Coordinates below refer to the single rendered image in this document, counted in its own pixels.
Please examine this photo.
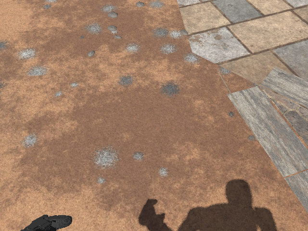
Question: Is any left robot hand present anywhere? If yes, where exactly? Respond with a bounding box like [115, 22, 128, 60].
[20, 215, 72, 231]

